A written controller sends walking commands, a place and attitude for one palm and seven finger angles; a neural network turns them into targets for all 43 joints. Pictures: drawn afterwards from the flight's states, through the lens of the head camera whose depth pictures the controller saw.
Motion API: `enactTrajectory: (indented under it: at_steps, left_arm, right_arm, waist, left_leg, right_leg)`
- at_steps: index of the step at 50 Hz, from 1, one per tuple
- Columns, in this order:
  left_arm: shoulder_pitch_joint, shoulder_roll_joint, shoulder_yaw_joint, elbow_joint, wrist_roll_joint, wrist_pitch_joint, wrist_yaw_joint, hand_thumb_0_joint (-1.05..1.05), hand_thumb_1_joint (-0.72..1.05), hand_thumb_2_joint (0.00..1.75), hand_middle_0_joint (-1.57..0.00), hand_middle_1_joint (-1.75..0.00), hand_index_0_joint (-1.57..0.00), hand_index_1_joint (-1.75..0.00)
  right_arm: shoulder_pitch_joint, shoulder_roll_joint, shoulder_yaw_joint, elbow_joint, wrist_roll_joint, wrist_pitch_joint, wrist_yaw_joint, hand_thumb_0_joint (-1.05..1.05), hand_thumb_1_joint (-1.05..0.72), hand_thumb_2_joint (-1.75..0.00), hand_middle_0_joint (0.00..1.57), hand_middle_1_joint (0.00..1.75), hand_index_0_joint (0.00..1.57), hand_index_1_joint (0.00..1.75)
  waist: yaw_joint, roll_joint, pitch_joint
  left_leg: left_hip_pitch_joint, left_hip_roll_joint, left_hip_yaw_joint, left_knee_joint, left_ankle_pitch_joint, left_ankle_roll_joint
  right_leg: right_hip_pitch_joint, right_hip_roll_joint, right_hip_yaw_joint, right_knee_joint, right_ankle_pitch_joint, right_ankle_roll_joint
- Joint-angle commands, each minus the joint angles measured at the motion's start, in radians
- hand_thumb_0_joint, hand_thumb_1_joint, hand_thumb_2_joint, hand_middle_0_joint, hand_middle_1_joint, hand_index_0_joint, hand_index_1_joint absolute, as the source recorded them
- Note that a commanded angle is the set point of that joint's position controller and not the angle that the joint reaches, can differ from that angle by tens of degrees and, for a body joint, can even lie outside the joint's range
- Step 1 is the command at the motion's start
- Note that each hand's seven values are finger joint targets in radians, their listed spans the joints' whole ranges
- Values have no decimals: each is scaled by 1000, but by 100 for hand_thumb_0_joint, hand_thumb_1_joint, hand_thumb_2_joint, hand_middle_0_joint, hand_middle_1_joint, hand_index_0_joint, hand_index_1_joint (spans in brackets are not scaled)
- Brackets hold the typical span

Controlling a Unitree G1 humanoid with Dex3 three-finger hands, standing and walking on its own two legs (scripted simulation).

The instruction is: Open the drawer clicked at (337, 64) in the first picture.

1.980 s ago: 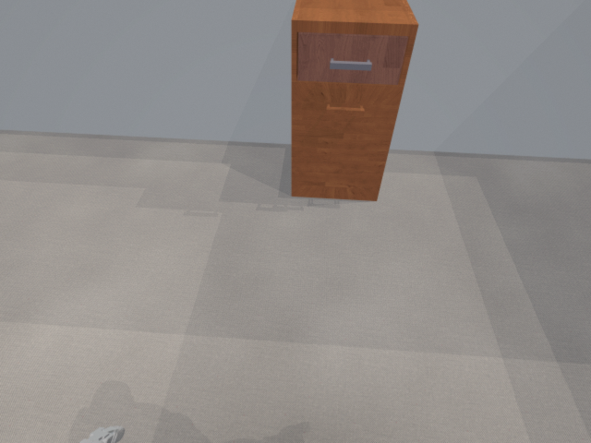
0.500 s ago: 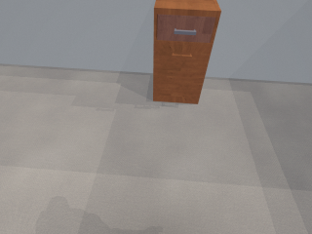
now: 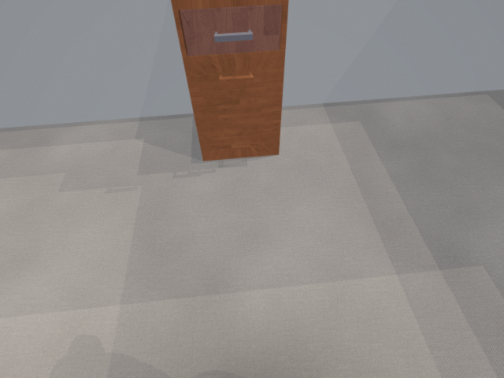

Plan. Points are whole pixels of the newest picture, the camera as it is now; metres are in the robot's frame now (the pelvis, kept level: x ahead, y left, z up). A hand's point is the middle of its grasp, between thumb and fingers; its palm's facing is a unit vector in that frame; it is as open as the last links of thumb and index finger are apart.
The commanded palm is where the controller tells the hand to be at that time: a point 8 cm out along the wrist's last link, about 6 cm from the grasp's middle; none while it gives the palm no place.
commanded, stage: walk to a spot facing it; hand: left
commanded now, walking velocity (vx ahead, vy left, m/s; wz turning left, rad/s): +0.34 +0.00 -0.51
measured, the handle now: (233, 34) +1.30 +0.18 -0.05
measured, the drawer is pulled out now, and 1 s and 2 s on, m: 0.00 0.00 0.00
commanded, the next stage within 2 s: turn to face it in 1.40 s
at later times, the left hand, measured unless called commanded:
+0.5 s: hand (139, 346) +0.20 +0.25 -0.18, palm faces -0.12 -0.98 -0.16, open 7.4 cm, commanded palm none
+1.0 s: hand (226, 197) +0.56 +0.12 -0.15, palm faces -0.53 -0.84 -0.10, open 7.4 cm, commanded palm none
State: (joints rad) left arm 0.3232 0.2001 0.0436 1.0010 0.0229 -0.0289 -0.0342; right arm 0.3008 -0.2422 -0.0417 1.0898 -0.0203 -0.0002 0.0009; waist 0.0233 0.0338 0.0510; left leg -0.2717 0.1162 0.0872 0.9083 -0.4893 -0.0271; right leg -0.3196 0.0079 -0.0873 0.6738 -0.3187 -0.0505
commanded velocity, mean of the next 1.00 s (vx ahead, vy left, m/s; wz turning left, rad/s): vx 0.32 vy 0.00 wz -0.53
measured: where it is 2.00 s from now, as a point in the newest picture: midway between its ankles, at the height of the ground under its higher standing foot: (295, 278)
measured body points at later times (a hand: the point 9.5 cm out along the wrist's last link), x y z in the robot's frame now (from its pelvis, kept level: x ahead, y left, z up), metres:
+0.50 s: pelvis +0.20 +0.06 +0.00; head +0.23 +0.09 +0.45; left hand +0.21 +0.30 -0.17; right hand +0.29 -0.19 -0.11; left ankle +0.29 +0.13 -0.72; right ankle +0.03 -0.06 -0.66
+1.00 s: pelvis +0.38 +0.04 +0.01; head +0.42 +0.04 +0.46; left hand +0.59 +0.17 -0.14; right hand +0.17 -0.07 -0.12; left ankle +0.29 +0.13 -0.72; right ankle +0.42 -0.12 -0.67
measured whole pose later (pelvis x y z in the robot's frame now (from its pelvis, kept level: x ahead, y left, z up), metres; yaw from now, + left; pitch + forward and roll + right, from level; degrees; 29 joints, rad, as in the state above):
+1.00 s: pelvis +0.38 +0.04 +0.01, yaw -30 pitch +0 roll -1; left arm 0.11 0.16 0.07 0.96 0.04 0.05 -0.05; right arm 0.52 -0.10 -0.02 1.12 -0.03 -0.07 -0.03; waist -0.07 -0.02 0.07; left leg 0.07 0.05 0.44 0.35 -0.41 0.03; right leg -0.60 -0.07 -0.14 0.86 -0.16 -0.01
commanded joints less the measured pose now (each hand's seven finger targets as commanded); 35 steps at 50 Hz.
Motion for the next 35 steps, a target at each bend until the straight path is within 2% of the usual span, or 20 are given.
enactTrajectory:
  at_steps: [1, 3, 6, 8, 12, 15, 17, 18, 19, 20, 21, 22, 23, 24, 25, 26, 28, 30, 31, 35]
  left_arm:
    - [170, 206, 52, -10, -6, -22, 39, 0, 90, 90, -20, -30, -20, -30]
    - [116, 159, 37, -24, 0, -31, 40, 0, 90, 90, -20, -30, -20, -30]
    - [117, 156, 38, -11, 3, -42, 41, 0, 90, 90, -20, -30, -20, -30]
    - [137, 145, 36, -5, 1, -46, 41, 0, 90, 90, -20, -30, -20, -30]
    - [160, 137, 36, 9, 4, -49, 47, 0, 90, 90, -20, -30, -20, -30]
    - [153, 137, 35, 7, 7, -43, 53, 0, 90, 90, -20, -30, -20, -30]
    - [141, 148, 41, 2, 8, -38, 54, 0, 90, 90, -20, -30, -20, -30]
    - [122, 158, 45, -4, 8, -37, 54, 0, 90, 90, -20, -30, -20, -30]
    - [100, 160, 47, -8, 4, -36, 54, 0, 90, 90, -20, -30, -20, -30]
    - [85, 152, 51, -14, -2, -36, 51, 0, 90, 90, -20, -30, -20, -30]
    - [116, 101, 50, -21, -12, -32, 42, 0, 90, 90, -20, -30, -20, -30]
    - [153, 60, 42, -41, -17, -34, 31, 0, 90, 90, -20, -30, -20, -30]
    - [85, 90, 46, -56, -8, -32, 34, 0, 90, 90, -20, -30, -20, -30]
    - [51, 92, 51, -49, -2, -23, 32, 0, 90, 90, -20, -30, -20, -30]
    - [23, 81, 53, -48, 4, -17, 19, 0, 90, 90, -20, -30, -20, -30]
    - [16, 77, 52, -44, 9, -9, 6, 0, 90, 90, -20, -30, -20, -30]
    - [52, 31, 50, -29, 15, 22, 0, 0, 90, 90, -20, -30, -20, -30]
    - [65, 19, 52, -30, 15, 41, -1, 0, 90, 90, -20, -30, -20, -30]
    - [61, 17, 55, -30, 14, 45, -1, 0, 90, 90, -20, -30, -20, -30]
    - [-24, 18, 58, -62, 18, 59, -3, 0, 90, 90, -20, -30, -20, -30]
  right_arm:
    - [-201, -92, -23, -170, 2, -63, 2, 0, -90, -90, 20, 30, 20, 30]
    - [-167, -68, -25, -151, -6, -52, 5, 0, -90, -90, 20, 30, 20, 30]
    - [-139, -35, -27, -151, -3, -39, 11, 0, -90, -90, 20, 30, 20, 30]
    - [-156, -27, -27, -169, -2, -36, 16, 0, -90, -90, 20, 30, 20, 30]
    - [-246, -18, -27, -220, 1, -43, 21, 0, -90, -90, 20, 30, 20, 30]
    - [-302, -6, -22, -248, 4, -52, 25, 0, -90, -90, 20, 30, 20, 30]
    - [-292, -7, -21, -251, 7, -61, 23, 0, -90, -90, 20, 30, 20, 30]
    - [-250, -14, -24, -241, 7, -66, 19, 0, -90, -90, 20, 30, 20, 30]
    - [-160, -34, -30, -212, 5, -72, 10, 0, -90, -90, 20, 30, 20, 30]
    - [-7, -74, -40, -166, 1, -77, -5, 0, -90, -90, 20, 30, 20, 30]
    - [148, -189, -67, -127, -11, -81, -17, 0, -90, -90, 20, 30, 20, 30]
    - [233, -259, -76, -113, -12, -81, -17, 0, -90, -90, 20, 30, 20, 30]
    - [175, -226, -63, -126, -5, -68, -17, 0, -90, -90, 20, 30, 20, 30]
    - [80, -153, -50, -139, -4, -72, -18, 0, -90, -90, 20, 30, 20, 30]
    - [10, -99, -35, -158, -1, -79, -19, 0, -90, -90, 20, 30, 20, 30]
    - [-23, -56, -20, -159, -1, -87, -19, 0, -90, -90, 20, 30, 20, 30]
    - [-8, -21, -14, -138, 0, -99, -23, 0, -90, -90, 20, 30, 20, 30]
    - [19, -14, -13, -123, 6, -106, -29, 0, -90, -90, 20, 30, 20, 30]
    - [23, -8, -13, -118, 9, -108, -32, 0, -90, -90, 20, 30, 20, 30]
    - [103, -8, -16, -91, 11, -112, -37, 0, -90, -90, 20, 30, 20, 30]
  waist:
    - [60, -133, 4]
    - [16, -82, 27]
    - [-9, -86, 12]
    - [-7, -116, 7]
    - [16, -144, 31]
    - [30, -171, 45]
    - [29, -188, 40]
    - [6, -186, 18]
    - [-37, -160, -14]
    - [-98, -111, -89]
    - [-148, 114, -221]
    - [-136, 346, -292]
    - [-128, 203, -203]
    - [-84, 168, -114]
    - [-58, 128, -30]
    - [-31, 76, 11]
    - [4, 84, 17]
    - [14, 113, -9]
    - [22, 101, -14]
    - [1, 55, 5]
  left_leg:
    - [-467, 26, -72, 308, 102, 6]
    - [-413, 33, -70, 261, 178, -14]
    - [-392, 21, -45, 184, 240, -32]
    - [-412, 11, -42, 151, 295, -37]
    - [-444, 8, -37, 32, 320, -38]
    - [-358, -16, -20, -118, 313, -24]
    - [-239, -40, -8, -209, 281, -7]
    - [-161, -57, 2, -264, 270, 0]
    - [-8, -77, 11, -348, 309, 8]
    - [211, -70, -2, -407, 335, 22]
    - [464, 137, -233, -438, 277, 65]
    - [547, 394, -585, -585, 258, 142]
    - [408, 417, -617, -657, 133, 176]
    - [277, 365, -519, -705, 34, 120]
    - [153, 320, -406, -711, 45, 103]
    - [80, 282, -311, -715, 109, 86]
    - [23, 214, -128, -706, 291, 33]
    - [39, 185, -39, -709, 350, 6]
    - [75, 182, -12, -706, 397, -4]
    - [184, 197, 44, -703, 525, -5]
  right_leg:
    - [279, -330, 600, -456, -20, -181]
    - [191, -287, 477, -454, 115, -159]
    - [185, -234, 365, -445, 245, -145]
    - [202, -208, 341, -448, 267, -136]
    - [250, -208, 344, -439, 316, -138]
    - [239, -199, 337, -412, 378, -121]
    - [210, -204, 342, -379, 423, -114]
    - [206, -194, 336, -338, 467, -108]
    - [159, -167, 313, -247, 524, -89]
    - [85, -115, 282, -76, 527, -64]
    - [-76, -20, 198, 197, 236, -22]
    - [-268, 75, 105, 524, -260, 22]
    - [-303, 9, 172, 630, -233, 7]
    - [-325, -34, 175, 678, -124, 15]
    - [-323, -74, 154, 682, -40, 21]
    - [-296, -97, 135, 657, 6, 28]
    - [-248, -95, 118, 628, 84, 43]
    - [-264, -92, 113, 628, 146, 53]
    - [-297, -95, 111, 623, 177, 55]
    - [-437, -102, 99, 604, 229, 74]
